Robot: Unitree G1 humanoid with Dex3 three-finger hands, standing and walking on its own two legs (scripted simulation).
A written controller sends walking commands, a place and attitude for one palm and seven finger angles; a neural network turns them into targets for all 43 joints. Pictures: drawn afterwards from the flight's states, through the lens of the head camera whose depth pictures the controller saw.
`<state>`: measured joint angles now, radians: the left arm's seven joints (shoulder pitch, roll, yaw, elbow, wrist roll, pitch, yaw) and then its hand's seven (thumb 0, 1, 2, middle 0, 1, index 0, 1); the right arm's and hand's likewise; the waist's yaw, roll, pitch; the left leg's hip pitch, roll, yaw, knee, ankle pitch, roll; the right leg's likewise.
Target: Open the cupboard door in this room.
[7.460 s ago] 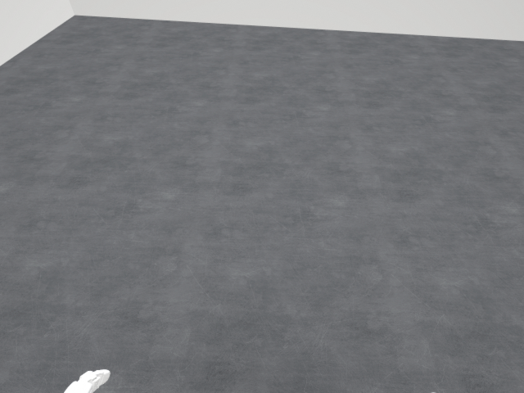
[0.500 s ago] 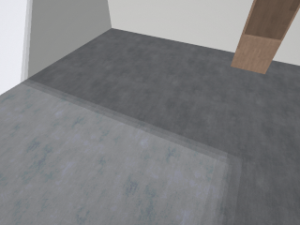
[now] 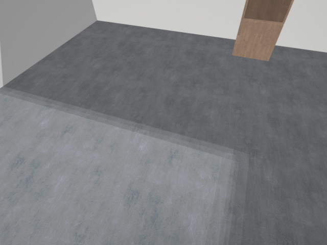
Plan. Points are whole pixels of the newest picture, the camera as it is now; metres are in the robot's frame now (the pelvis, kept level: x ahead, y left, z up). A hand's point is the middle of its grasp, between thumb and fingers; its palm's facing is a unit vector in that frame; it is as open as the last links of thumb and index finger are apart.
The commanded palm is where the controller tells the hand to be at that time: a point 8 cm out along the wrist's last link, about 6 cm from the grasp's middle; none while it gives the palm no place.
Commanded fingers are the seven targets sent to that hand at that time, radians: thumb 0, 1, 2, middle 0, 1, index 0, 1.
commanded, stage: stand and wait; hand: left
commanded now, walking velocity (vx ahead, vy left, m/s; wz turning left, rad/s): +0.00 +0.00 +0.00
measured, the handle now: out of the picture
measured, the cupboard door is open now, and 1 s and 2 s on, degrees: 0 0 0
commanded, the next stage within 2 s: turn or walk to find it in 0.06 s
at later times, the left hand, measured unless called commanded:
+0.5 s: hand out of the picture -0.01 +0.19 -0.17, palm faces +0.06 -0.98 -0.19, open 7.4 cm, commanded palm none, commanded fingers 0.00 0.90 0.90 -0.20 -0.30 -0.20 -0.30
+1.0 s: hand out of the picture +0.02 +0.21 -0.17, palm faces +0.09 -0.97 -0.23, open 7.4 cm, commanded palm none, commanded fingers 0.00 0.90 0.90 -0.20 -0.30 -0.20 -0.30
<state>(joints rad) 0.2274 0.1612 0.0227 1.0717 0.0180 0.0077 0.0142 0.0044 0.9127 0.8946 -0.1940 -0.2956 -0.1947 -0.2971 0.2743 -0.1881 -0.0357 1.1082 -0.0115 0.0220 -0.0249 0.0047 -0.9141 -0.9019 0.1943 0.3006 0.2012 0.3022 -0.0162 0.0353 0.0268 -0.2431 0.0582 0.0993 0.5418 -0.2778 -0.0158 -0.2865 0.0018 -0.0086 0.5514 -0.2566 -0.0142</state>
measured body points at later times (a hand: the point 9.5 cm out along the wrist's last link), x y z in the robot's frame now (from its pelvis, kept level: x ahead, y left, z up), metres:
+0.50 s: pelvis +0.01 +0.01 +0.01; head +0.02 +0.01 +0.46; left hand -0.01 +0.24 -0.15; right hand +0.02 -0.21 -0.15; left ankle +0.00 +0.13 -0.73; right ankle +0.02 -0.11 -0.73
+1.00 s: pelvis +0.00 +0.01 +0.01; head +0.02 +0.01 +0.46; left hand +0.02 +0.26 -0.15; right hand +0.04 -0.23 -0.15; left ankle +0.00 +0.13 -0.73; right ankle +0.02 -0.11 -0.73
